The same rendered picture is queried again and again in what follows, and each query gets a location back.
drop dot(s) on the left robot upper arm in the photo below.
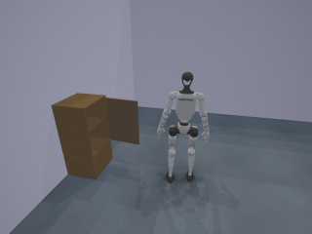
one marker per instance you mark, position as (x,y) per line
(169,103)

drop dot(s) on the left robot hand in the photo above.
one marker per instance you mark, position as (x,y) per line
(159,132)

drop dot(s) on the right robot hand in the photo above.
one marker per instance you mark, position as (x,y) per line
(206,136)

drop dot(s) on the right robot thigh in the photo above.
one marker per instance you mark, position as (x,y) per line
(193,135)

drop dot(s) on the left robot forearm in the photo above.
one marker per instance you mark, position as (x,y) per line
(163,120)

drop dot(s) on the left robot thigh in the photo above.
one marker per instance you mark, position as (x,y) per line
(172,139)

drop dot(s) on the cupboard door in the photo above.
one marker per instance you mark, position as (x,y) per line
(123,119)

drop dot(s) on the robot thigh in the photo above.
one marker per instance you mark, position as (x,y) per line
(172,139)
(193,135)

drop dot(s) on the right robot forearm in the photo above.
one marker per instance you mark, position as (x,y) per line
(205,123)

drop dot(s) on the right robot upper arm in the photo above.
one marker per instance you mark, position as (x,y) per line
(202,104)

